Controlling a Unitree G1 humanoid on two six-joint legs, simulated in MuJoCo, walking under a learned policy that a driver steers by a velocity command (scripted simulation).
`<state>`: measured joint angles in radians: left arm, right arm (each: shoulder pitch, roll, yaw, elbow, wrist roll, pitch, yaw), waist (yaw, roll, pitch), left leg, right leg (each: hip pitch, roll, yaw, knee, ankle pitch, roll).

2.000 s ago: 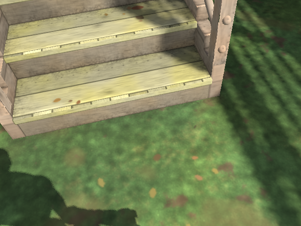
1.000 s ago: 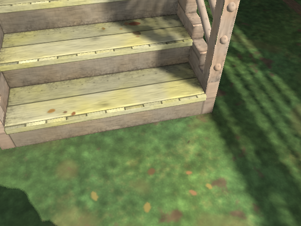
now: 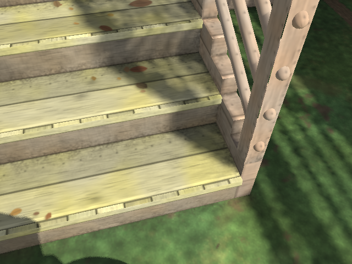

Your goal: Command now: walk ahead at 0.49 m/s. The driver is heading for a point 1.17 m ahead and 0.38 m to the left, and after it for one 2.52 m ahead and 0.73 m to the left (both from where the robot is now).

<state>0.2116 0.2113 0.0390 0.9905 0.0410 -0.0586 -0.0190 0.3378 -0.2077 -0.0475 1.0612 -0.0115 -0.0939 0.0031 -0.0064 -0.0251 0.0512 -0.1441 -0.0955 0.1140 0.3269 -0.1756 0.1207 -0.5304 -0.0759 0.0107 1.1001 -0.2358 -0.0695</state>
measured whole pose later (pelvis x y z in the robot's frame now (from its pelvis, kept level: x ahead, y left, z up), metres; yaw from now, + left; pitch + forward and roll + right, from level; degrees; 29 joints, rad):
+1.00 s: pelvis +0.29 -0.05 -0.01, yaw +16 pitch +0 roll -1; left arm 0.15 0.27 0.05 0.89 0.01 0.01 0.04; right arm 0.19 -0.23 -0.06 0.83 -0.02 0.05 -0.03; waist -0.03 -0.03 0.08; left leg -0.25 -0.03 0.04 0.57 -0.32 0.06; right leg -0.40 -0.01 -0.13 0.95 -0.49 0.00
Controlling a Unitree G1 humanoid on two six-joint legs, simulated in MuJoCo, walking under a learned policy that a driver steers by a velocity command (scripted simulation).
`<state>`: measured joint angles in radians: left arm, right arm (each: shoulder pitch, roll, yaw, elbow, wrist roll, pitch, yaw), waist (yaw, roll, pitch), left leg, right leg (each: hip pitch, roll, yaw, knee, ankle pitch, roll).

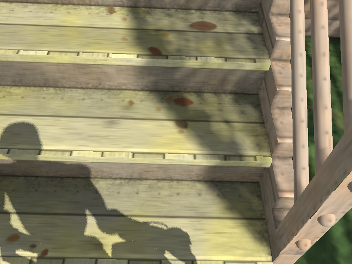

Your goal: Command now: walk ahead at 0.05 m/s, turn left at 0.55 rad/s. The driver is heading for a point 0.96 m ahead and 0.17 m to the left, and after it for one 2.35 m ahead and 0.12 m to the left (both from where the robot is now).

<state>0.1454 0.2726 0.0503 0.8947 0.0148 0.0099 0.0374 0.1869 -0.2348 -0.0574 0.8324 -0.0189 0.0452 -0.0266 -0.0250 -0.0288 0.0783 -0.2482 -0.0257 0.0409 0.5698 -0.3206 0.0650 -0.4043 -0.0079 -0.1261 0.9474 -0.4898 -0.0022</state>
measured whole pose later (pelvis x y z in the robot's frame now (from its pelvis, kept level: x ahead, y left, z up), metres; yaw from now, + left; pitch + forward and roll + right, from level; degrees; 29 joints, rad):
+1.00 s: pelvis +0.11 +0.09 +0.02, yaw +23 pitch +1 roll +0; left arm 0.22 0.25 0.03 0.84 0.04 -0.03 -0.02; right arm 0.33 -0.22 -0.02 0.87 -0.03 -0.08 0.02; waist -0.01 -0.04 0.00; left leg -0.09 -0.07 0.01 0.27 -0.20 0.08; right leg -0.55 -0.08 -0.04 1.03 -0.27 -0.02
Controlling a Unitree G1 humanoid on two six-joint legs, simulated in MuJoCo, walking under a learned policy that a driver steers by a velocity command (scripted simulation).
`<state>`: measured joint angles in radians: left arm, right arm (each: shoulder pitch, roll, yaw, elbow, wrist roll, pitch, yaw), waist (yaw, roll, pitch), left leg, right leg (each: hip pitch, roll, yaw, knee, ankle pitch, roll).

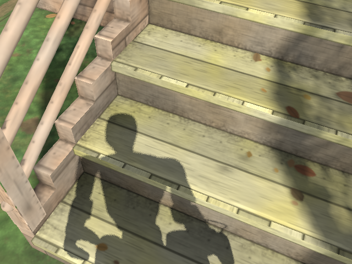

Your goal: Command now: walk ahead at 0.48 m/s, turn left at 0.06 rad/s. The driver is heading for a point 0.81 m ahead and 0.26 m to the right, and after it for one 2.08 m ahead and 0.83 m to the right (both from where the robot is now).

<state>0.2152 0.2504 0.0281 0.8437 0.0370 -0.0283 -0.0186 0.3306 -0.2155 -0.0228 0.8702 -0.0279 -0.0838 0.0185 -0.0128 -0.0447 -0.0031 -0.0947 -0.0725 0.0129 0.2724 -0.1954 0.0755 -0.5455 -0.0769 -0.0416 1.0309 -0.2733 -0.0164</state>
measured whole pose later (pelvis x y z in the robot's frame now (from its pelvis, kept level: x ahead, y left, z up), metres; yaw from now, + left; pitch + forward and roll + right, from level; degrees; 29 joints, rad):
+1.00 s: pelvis +0.40 +0.06 +0.14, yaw -11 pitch +1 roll -2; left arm 0.11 0.14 0.04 0.72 0.04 0.02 0.05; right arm 0.37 -0.15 -0.04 0.95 -0.03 -0.11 -0.03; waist 0.01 -0.05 -0.01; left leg -0.35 0.12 0.29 0.67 -0.33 0.06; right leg -1.07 0.04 0.04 1.98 -0.04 -0.04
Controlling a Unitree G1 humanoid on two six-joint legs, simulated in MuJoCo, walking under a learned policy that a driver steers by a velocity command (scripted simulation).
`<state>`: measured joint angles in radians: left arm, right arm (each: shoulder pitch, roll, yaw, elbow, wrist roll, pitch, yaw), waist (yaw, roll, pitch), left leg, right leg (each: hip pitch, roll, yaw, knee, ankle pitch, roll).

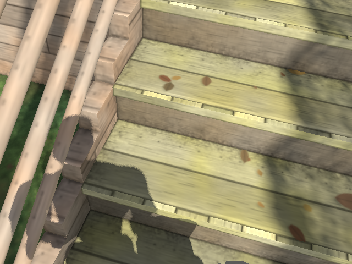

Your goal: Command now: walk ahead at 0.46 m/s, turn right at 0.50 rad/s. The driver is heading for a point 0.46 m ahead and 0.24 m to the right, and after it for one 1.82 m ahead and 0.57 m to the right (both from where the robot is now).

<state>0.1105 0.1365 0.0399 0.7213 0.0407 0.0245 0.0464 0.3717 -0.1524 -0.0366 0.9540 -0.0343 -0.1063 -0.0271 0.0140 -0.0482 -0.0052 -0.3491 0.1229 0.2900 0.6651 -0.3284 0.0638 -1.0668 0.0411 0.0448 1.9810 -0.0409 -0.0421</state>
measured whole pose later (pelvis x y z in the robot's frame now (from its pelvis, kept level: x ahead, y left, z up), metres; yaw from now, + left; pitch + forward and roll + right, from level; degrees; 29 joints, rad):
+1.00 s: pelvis +0.34 -0.07 +0.17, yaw -35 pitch +4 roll +1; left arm 0.30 0.22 0.09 0.70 0.03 -0.05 0.09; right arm -0.02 -0.16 0.00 0.53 -0.07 0.04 -0.04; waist 0.07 0.05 0.05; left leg -1.14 -0.04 -0.06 2.15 -0.40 -0.03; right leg -0.35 0.17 0.27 0.59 -0.27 -0.07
